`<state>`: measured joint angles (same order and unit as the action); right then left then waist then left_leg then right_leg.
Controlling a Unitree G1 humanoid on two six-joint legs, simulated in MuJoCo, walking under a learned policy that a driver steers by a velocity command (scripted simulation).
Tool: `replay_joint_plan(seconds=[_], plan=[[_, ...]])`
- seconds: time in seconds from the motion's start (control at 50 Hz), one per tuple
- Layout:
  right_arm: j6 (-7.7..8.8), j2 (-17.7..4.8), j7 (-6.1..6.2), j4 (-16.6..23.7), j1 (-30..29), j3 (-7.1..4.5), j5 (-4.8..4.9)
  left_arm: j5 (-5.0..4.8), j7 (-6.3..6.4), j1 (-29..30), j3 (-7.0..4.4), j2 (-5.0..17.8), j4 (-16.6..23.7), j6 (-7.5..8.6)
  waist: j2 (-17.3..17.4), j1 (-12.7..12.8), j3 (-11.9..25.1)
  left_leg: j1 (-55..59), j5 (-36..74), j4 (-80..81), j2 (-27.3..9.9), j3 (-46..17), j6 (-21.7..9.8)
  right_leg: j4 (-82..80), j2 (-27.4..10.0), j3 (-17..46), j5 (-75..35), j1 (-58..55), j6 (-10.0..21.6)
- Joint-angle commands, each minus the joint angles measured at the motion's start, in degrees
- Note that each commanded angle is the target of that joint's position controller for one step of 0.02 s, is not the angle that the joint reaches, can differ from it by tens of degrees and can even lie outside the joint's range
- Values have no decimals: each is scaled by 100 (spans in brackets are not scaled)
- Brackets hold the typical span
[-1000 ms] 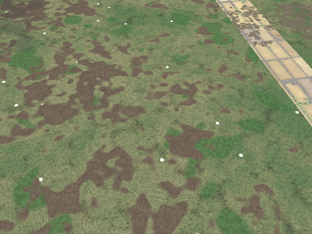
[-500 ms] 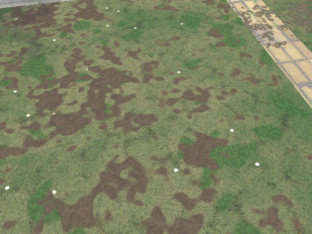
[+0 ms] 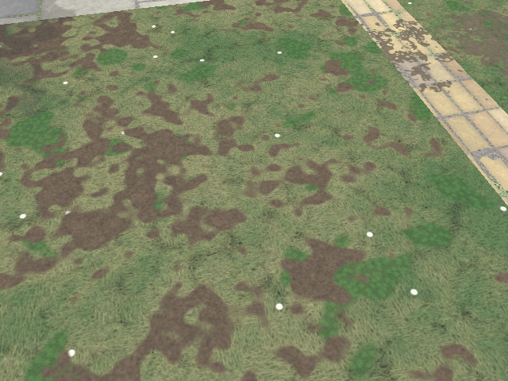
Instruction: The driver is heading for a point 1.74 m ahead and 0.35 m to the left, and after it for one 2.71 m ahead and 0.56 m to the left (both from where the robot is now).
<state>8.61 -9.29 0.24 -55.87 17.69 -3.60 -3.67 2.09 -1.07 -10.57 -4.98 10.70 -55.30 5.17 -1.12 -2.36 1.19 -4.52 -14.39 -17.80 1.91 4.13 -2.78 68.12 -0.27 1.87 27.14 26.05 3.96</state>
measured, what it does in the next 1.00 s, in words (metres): steps on the spot, turning left: right foot, then left foot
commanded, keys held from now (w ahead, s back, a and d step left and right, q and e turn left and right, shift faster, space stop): no key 0.18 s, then q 0.56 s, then no key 0.26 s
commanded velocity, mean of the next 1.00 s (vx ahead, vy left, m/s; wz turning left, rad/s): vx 0.04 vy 0.00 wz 0.29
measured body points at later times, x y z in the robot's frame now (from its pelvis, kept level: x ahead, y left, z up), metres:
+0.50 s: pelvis +0.06 -0.01 -0.01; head +0.08 +0.00 +0.44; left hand +0.16 +0.28 -0.13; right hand +0.23 -0.26 -0.12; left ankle +0.06 +0.11 -0.71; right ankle +0.11 -0.13 -0.74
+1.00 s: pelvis +0.06 +0.02 -0.01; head +0.07 +0.03 +0.44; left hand +0.10 +0.32 -0.13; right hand +0.29 -0.17 -0.11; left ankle +0.06 +0.11 -0.74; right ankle +0.11 -0.11 -0.74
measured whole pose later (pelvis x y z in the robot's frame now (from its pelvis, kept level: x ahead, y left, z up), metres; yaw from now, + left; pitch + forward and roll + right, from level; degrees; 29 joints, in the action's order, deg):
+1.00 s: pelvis +0.06 +0.02 -0.01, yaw +20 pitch +2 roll -1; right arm 0.1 -13.1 1.7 -40.0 8.5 -2.7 -0.2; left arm -0.5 3.0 -6.4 -3.8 14.0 -49.4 0.6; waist 0.5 -0.5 0.3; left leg -19.9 -11.6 -30.0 4.3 -3.3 -3.4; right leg 35.5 -1.0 0.7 16.8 19.5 -2.0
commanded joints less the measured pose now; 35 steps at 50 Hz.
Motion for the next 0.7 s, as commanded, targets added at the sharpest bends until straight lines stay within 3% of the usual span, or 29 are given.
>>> replay_joint_plan(seconds=[0.02,0.06,0.08,0.12,0.14,0.16,0.18,0.2,0.22,0.24,0.26,0.28,0.3,0.32,0.38,0.42,0.48,0.54,0.56,0.58,0.6,0.62,0.64,0.68,0.7], plan=[[-69,-294,61,307,-161,32,69,43,-121,204,-102,205,395,50,245,375,-68,636,3973,536,-1540,-846,-1114,-20,-450,140,-667,1338,-143],[-76,-389,18,392,-427,29,192,38,-182,333,-17,-104,421,-27,283,590,-119,-312,4013,478,-971,-179,-765,-1840,-481,-258,-1336,110,-459],[-79,-659,-51,401,-471,-59,255,5,-191,701,44,-183,489,-48,476,478,-120,-630,4113,455,-996,-216,-804,-2286,-424,-368,-1200,-265,-578],[-72,-930,-223,401,-542,-172,277,-123,-188,539,5,106,424,-16,431,522,-77,-560,3967,206,-1363,-599,-980,-2927,-414,-319,-1812,-484,-548],[-79,-929,-311,458,-831,-174,312,-145,-154,363,-40,274,364,57,320,683,-47,-607,3853,-100,-1398,-620,-969,-3440,-389,-357,-2397,-729,-435],[-82,-692,-365,438,-858,-103,363,-129,-125,438,-75,395,376,154,229,670,115,-707,3722,-424,-1213,-599,-802,-3780,-288,-455,-2930,-1129,-248],[-101,-458,-411,370,-484,-50,421,-138,-78,462,-136,611,373,254,-66,523,449,-750,3610,-794,-812,-379,-473,-3929,-268,-463,-4228,-1711,98],[-133,-241,-353,257,643,-21,478,-236,-47,627,-195,1130,550,311,-750,-3,1338,-912,2055,-1183,-210,-17,47,-3697,-989,228,-6685,-2783,1009],[-149,-53,-275,227,910,56,448,-229,-98,391,-25,791,503,266,-1027,-34,1781,-1434,150,-1617,3,-140,458,-3840,-1767,1341,-7104,-3524,1554],[-263,-309,-180,468,173,-63,387,-188,-89,169,-54,705,361,193,-749,145,1281,-1538,-967,-2042,-3,-153,592,-4071,-1952,1505,-6824,-2984,1425],[-367,-370,-87,720,-247,-126,351,-239,-15,219,-197,1050,397,171,-812,192,998,-1695,-1773,-2662,-87,-138,661,-4250,-1931,1320,-6020,-2548,1238],[-401,-510,15,876,-525,-185,283,-237,154,91,-370,1322,502,175,-1035,460,874,-2131,-2618,-3673,-159,-220,705,-4529,-2068,1372,-5329,-2461,1320],[-630,-592,191,690,-800,-181,513,-147,377,202,-157,1033,469,4,-398,555,707,-2941,-2536,-4469,-215,-552,687,-4367,-2277,1444,-6119,-2728,1431],[-734,-637,239,758,-684,-211,545,-142,502,196,-180,1082,585,-58,-267,474,902,-2961,-2370,-4929,-366,-637,671,-4459,-2322,1247,-5908,-2566,1401],[-901,-544,278,886,-721,-218,524,-148,596,759,-130,944,730,-251,-355,224,601,-2678,-1718,-4461,-672,-532,650,-5053,-1986,504,-3364,-1532,1060],[-957,-434,240,1000,-823,-155,494,-118,593,1074,-135,994,766,-353,-579,147,375,-2044,-1190,-3672,-662,-267,581,-5248,-1665,-141,-2584,-794,872],[-982,-721,113,1088,-721,-187,465,-143,548,1026,-143,1115,732,-385,-780,143,442,-1588,-487,-2970,-599,-50,448,-5226,-1752,-369,-2385,-794,839],[-1017,-862,15,1110,-458,-237,350,-305,528,1012,-117,1139,655,-443,-627,-18,452,-953,43,-2007,-406,195,140,-4723,-1710,-618,-1453,-726,456],[-1016,-969,9,1081,-297,-296,277,-340,527,882,-92,1001,573,-477,-364,-53,373,-675,120,-1674,-328,68,-66,-4230,-1518,-783,-811,-471,204],[-989,-1345,47,1129,-157,-399,210,-302,514,626,-57,795,484,-526,773,-21,91,-486,794,-689,-948,-1087,-426,-2896,-1004,-1303,-140,163,-244],[-966,-1932,126,1398,-211,-462,216,-181,535,903,-31,710,769,-532,2065,78,-209,-352,1283,54,-2227,-3216,-1239,-1287,-119,-1324,1087,1633,-688],[-837,-1946,76,1399,-53,-449,93,-151,544,1426,-87,874,1008,-512,1678,-181,61,-709,579,369,-2415,-3791,-1687,-294,-31,-262,1098,1698,-604],[-739,-1810,86,1495,-383,-410,129,-226,504,1378,-115,922,1008,-490,1399,12,76,-705,-32,340,-2134,-3375,-1450,49,-157,7,534,1895,-512],[-698,-1507,130,1711,-1061,-320,318,-180,504,1057,-210,1120,830,-469,795,274,187,-880,-587,187,-1614,-2633,-833,-32,-312,148,-440,1738,-490],[-695,-1405,145,1759,-1172,-271,342,-140,507,962,-228,1132,823,-463,791,350,271,-1095,-345,144,-1456,-2400,-775,-42,-270,114,-692,1458,-524]])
